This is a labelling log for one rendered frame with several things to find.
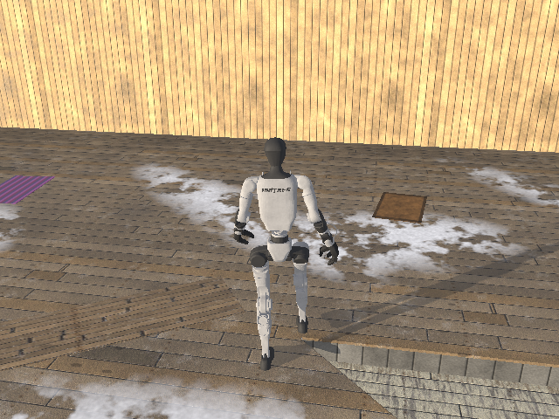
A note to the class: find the right robot hand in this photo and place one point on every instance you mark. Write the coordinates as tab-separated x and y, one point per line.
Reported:
333	252

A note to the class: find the robot left upper arm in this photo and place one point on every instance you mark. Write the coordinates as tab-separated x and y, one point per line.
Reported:
245	200

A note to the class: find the left robot hand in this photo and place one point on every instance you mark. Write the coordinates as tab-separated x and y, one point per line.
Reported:
240	239

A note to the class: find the robot left foot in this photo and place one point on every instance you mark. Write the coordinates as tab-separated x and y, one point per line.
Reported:
265	363

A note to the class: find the robot foot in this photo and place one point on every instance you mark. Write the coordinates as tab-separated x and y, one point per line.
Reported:
265	363
302	327

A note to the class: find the right robot forearm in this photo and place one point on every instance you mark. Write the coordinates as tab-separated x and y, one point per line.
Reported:
323	231

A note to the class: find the robot right upper arm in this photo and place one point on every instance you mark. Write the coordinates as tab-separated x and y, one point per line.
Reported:
303	182

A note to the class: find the left robot forearm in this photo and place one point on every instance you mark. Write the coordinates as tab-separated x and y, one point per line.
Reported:
238	226

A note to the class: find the robot right foot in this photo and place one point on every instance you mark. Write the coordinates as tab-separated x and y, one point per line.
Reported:
302	327

